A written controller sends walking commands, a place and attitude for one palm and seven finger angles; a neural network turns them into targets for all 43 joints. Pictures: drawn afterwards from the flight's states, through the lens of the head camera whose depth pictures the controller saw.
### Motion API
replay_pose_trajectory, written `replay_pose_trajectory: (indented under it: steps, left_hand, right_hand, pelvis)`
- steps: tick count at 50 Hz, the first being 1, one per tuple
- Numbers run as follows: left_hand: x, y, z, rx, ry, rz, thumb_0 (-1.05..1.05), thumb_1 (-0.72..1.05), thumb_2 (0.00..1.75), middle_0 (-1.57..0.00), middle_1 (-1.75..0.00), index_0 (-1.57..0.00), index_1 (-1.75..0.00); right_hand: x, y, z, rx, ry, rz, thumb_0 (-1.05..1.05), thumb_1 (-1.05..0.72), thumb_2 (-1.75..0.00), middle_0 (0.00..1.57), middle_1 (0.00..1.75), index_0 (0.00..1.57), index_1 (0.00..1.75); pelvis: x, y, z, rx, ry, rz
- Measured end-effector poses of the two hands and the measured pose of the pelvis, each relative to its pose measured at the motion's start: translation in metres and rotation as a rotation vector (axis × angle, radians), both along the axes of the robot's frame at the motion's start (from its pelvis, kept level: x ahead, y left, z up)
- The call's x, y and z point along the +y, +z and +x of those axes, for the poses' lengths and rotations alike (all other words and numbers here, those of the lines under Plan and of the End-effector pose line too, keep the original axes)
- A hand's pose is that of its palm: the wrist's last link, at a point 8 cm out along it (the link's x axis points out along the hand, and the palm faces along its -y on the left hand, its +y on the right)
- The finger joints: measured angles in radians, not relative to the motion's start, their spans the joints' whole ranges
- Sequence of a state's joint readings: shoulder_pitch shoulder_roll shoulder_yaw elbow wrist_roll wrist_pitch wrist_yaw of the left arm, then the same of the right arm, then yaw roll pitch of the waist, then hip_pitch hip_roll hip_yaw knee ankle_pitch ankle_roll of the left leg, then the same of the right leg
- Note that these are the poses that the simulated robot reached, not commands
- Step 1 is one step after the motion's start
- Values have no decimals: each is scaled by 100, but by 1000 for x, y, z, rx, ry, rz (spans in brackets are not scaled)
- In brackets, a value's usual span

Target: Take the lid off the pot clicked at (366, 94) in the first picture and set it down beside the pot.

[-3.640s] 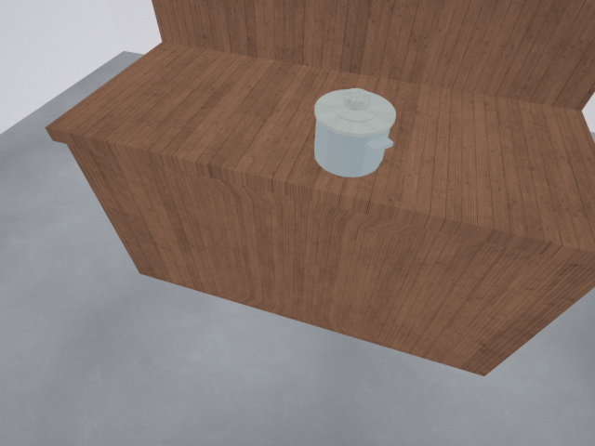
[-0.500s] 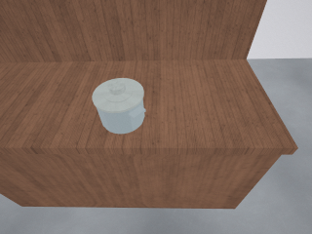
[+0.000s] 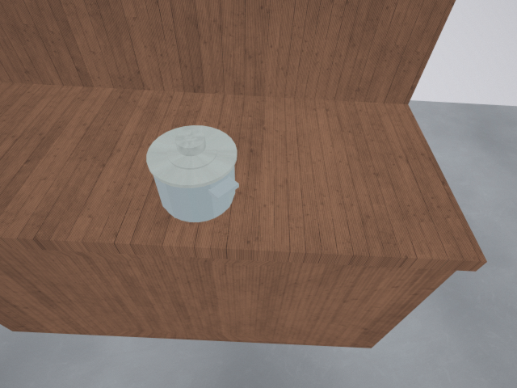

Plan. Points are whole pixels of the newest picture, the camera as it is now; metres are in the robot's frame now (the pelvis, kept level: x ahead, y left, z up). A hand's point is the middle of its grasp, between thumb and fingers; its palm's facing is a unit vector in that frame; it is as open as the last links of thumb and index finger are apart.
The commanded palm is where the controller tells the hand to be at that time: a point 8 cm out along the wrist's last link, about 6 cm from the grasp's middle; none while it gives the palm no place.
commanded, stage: look again from close up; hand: left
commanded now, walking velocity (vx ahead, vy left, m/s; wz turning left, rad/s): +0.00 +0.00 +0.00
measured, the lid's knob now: (190, 142) +0.51 +0.17 +0.09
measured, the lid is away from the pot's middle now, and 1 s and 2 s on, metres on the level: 0.00 0.00 0.00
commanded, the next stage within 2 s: lift the closed hand beside the body in 0.30 s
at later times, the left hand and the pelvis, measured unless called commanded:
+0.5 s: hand out of the picture +0.07 +0.20 -0.13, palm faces +0.13 -0.95 -0.28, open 7.1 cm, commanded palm +0.09 +0.23 -0.06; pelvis +0.01 +0.01 +0.00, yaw +1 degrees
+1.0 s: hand out of the picture +0.09 +0.22 -0.03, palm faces +0.27 -0.92 -0.27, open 3.1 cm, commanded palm +0.05 +0.27 +0.00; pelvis -0.03 +0.00 +0.00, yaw +3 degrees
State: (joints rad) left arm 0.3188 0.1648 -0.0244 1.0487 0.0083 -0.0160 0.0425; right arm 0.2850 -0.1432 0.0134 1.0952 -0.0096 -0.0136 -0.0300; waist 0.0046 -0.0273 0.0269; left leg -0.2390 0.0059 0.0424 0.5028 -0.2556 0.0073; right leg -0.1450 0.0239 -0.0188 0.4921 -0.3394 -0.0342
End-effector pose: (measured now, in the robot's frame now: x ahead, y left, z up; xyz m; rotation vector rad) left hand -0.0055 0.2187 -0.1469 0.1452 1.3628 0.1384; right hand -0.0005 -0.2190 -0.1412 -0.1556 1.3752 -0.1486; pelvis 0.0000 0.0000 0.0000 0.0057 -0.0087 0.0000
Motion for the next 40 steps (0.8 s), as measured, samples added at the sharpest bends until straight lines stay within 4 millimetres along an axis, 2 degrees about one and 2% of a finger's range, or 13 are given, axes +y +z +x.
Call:
replay_pose_trajectory:
  steps: [21, 22, 24, 26, 28, 30, 32, 35, 38, 40]
  left_hand:
    - [1, 2, 2, 26, 7, 2, 1, 91, 90, -20, -29, -20, -30]
    - [1, 6, 11, -20, 23, 3, 1, 91, 90, -20, -30, -20, -30]
    - [16, 31, 40, -206, 36, 79, 3, 94, 90, -22, -31, -22, -32]
    - [29, 65, 73, -400, 45, 154, 4, 96, 90, -25, -34, -24, -34]
    - [33, 92, 101, -546, 13, 205, 4, 96, 90, -29, -38, -28, -39]
    - [29, 103, 116, -617, -24, 206, 3, 95, 90, -34, -44, -33, -45]
    - [19, 103, 117, -639, -42, 166, 2, 94, 90, -40, -51, -39, -52]
    - [10, 104, 101, -670, -20, 102, 2, 93, 90, -51, -63, -50, -64]
    - [15, 115, 83, -733, 24, 112, 2, 92, 90, -63, -76, -63, -77]
    - [23, 120, 75, -758, 51, 143, 2, 91, 90, -72, -85, -71, -86]
  right_hand:
    - [-3, 3, 21, -8, 8, -15, 1, -93, -90, 20, 30, 20, 30]
    - [-3, 4, 24, -40, 7, -13, 1, -93, -90, 20, 30, 20, 30]
    - [-5, 9, 39, -165, 29, -20, 1, -93, -90, 20, 30, 20, 30]
    - [-6, 12, 60, -286, 47, -17, 1, -92, -90, 20, 30, 20, 30]
    - [-5, 16, 85, -404, 71, -2, 1, -92, -90, 20, 30, 20, 30]
    - [-5, 24, 112, -510, 74, 19, 1, -92, -90, 20, 30, 20, 30]
    - [-4, 37, 135, -602, 67, 30, 1, -91, -90, 20, 30, 20, 30]
    - [-4, 65, 163, -719, 94, 15, 1, -91, -90, 20, 30, 20, 30]
    - [-3, 91, 182, -805, 165, -25, 1, -91, -90, 20, 30, 20, 30]
    - [-1, 101, 192, -838, 206, -44, 1, -91, -90, 20, 30, 20, 30]
  pelvis:
    - [2, 3, 11, 5, -2, -4]
    - [3, 2, 10, 4, -3, -7]
    - [5, 2, 9, 0, 0, -2]
    - [7, 3, 7, -10, 19, 1]
    - [10, 3, 4, -14, 33, 4]
    - [11, 3, 0, -6, 35, 6]
    - [10, 2, -6, 0, 25, 7]
    - [5, 2, -13, -6, 17, 7]
    - [-1, 2, -19, -23, 27, 1]
    - [-3, 2, -23, -32, 39, -7]
